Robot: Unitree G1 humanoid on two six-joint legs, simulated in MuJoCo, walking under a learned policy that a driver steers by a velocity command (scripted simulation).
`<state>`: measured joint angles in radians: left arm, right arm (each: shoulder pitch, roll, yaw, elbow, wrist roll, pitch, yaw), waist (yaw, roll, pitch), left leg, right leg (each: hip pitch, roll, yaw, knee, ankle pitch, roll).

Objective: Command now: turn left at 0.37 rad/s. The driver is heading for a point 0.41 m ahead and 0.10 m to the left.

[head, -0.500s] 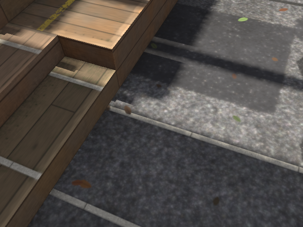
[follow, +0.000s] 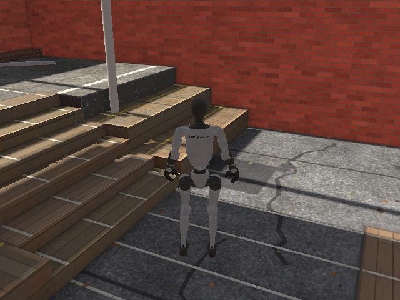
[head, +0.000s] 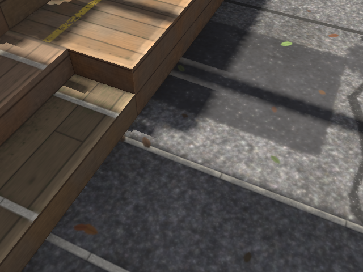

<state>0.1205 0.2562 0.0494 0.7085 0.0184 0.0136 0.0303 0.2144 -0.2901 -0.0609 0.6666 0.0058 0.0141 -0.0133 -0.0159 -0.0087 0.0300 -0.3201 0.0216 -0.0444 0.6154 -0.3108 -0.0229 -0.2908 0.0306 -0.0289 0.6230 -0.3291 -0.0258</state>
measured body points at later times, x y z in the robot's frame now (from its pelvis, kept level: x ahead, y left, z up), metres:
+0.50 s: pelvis +0.10 +0.05 +0.00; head +0.14 +0.06 +0.45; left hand +0.02 +0.34 -0.11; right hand +0.40 -0.09 -0.06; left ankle +0.17 +0.22 -0.70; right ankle -0.01 -0.11 -0.73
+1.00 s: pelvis +0.31 +0.17 +0.00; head +0.33 +0.18 +0.45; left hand +0.32 +0.44 -0.12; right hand +0.46 -0.05 -0.13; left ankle +0.19 +0.21 -0.73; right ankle +0.44 +0.13 -0.72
